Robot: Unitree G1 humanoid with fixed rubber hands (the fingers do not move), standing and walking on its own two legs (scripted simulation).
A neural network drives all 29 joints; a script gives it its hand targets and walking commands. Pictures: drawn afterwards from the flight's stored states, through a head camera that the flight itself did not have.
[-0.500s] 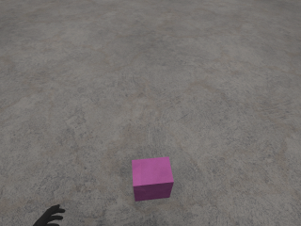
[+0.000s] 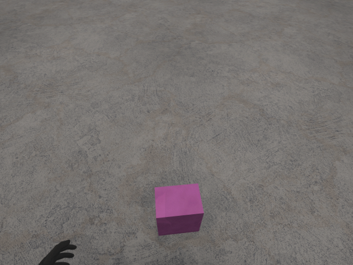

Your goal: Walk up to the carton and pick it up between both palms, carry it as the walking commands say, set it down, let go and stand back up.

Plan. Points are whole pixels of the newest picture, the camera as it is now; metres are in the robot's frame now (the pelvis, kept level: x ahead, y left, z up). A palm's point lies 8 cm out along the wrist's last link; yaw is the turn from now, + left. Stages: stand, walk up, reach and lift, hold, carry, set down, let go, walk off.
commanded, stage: walk up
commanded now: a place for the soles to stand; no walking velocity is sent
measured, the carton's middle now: (177, 210) +0.51 +0.02 -0.62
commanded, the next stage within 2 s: none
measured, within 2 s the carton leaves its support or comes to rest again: neither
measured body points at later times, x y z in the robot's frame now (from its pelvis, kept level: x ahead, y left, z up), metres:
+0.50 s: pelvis +0.00 +0.00 +0.00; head +0.01 +0.01 +0.45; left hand +0.14 +0.31 -0.08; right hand +0.11 -0.31 -0.09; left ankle +0.04 +0.11 -0.71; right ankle +0.00 -0.15 -0.71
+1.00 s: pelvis +0.00 +0.00 +0.00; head +0.01 +0.01 +0.45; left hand +0.14 +0.31 -0.08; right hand +0.11 -0.31 -0.09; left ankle +0.04 +0.11 -0.71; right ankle +0.00 -0.15 -0.71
